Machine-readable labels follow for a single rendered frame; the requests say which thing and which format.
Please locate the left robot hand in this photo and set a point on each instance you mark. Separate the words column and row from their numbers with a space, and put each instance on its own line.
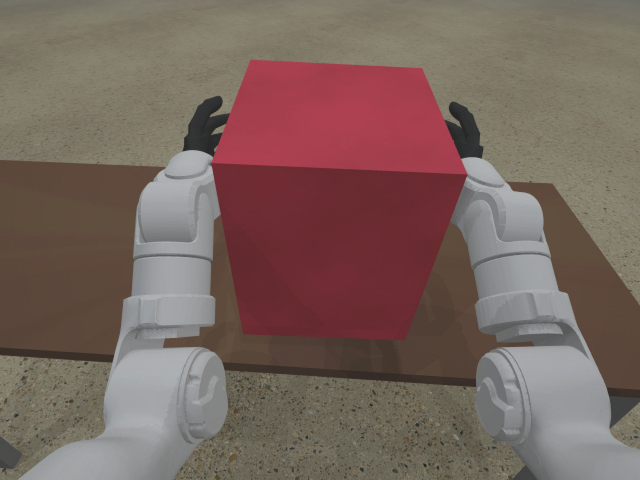
column 202, row 126

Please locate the table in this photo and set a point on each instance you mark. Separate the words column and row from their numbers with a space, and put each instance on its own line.
column 66, row 265

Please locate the robot right upper arm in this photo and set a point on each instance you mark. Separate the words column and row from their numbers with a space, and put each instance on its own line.
column 549, row 404

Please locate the robot right forearm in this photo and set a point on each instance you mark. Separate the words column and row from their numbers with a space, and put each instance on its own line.
column 519, row 299

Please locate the robot left forearm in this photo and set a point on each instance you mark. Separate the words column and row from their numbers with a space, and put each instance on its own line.
column 173, row 248

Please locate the robot left upper arm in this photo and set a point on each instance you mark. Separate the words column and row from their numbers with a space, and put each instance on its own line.
column 160, row 404

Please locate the carton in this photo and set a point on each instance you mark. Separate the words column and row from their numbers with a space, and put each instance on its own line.
column 336, row 184

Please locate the right robot hand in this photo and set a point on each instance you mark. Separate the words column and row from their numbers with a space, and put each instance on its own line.
column 467, row 138

